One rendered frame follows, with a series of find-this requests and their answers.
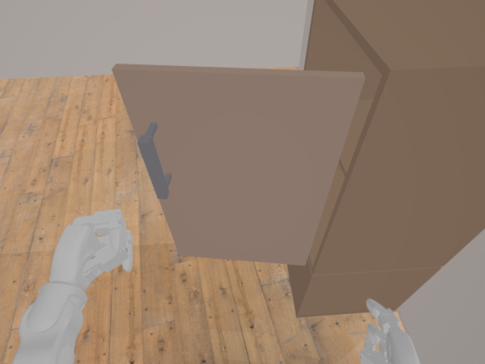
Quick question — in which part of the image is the left robot hand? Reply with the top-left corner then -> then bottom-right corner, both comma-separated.
49,209 -> 133,292

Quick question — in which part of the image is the handle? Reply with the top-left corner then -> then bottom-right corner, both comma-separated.
137,122 -> 172,199

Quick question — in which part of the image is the cupboard door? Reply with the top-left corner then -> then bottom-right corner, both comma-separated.
112,64 -> 365,265

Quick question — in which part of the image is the right robot hand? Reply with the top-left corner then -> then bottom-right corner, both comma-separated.
360,299 -> 420,364

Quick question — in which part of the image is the left robot forearm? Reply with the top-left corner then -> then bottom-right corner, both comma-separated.
12,281 -> 88,364

